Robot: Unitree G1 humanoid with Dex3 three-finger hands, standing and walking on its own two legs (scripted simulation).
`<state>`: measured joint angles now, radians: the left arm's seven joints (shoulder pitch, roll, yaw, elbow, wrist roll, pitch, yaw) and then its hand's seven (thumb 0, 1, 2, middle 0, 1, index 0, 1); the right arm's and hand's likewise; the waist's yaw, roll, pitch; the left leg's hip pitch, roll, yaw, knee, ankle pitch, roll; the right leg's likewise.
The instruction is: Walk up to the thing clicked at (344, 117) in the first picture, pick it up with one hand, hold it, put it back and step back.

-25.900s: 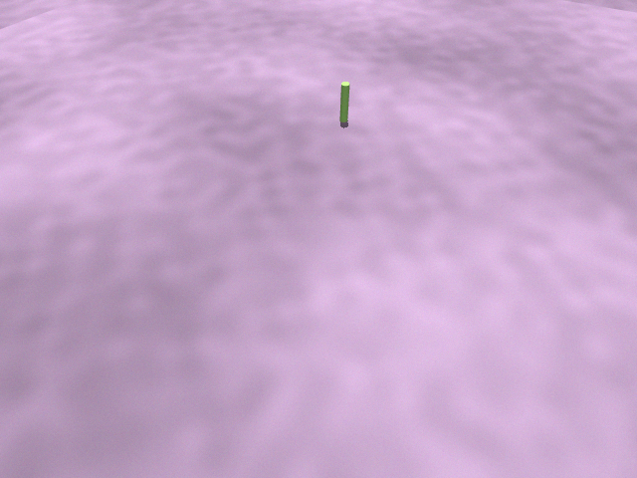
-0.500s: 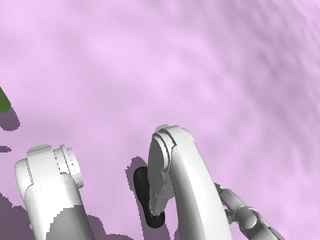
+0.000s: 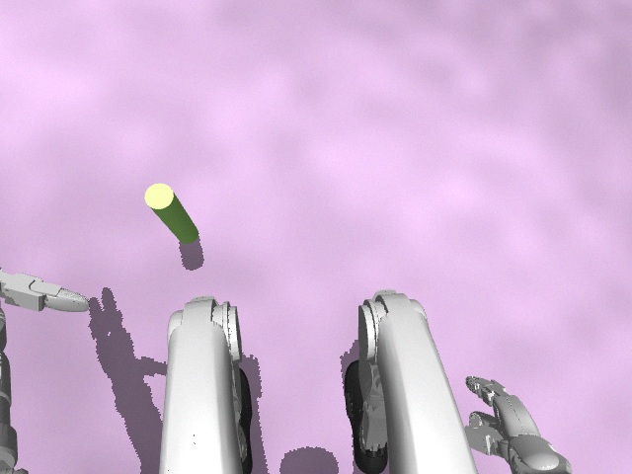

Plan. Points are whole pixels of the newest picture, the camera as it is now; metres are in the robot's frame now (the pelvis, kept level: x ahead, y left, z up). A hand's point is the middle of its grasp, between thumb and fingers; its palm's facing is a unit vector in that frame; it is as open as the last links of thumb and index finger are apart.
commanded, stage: home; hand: left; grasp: from the side
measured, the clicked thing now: (175, 217) +0.50 +0.25 -0.31
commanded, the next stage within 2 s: none
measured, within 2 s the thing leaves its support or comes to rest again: neither
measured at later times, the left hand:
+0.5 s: hand out of the picture +0.28 +0.26 +0.13, palm faces +0.22 -0.90 -0.38, open 17.5 cm
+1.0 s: hand out of the picture +0.22 +0.20 +0.25, palm faces +0.23 -0.93 -0.30, open 17.6 cm
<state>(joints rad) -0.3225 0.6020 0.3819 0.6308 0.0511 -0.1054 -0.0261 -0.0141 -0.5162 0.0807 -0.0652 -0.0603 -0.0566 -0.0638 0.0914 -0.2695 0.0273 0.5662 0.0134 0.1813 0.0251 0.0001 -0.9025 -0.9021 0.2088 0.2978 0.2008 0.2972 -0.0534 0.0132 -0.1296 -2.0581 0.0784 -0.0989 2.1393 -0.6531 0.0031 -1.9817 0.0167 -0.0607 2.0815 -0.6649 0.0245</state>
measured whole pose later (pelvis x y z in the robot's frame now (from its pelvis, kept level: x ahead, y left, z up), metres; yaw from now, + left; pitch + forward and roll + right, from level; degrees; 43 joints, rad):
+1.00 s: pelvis +0.08 +0.00 +0.30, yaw +7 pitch +8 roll -2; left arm 0.49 0.21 -0.02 -0.02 -0.01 0.27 0.15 -0.01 -0.57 0.04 -0.06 -0.05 -0.05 -0.05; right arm 0.27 -0.20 0.03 0.46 0.02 -0.09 -0.18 0.01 -0.89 -0.90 0.21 0.30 0.20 0.30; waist -0.02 0.04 -0.13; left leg -0.67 0.05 -0.02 0.98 -0.46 -0.02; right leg -0.60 -0.02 -0.05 0.94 -0.47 0.01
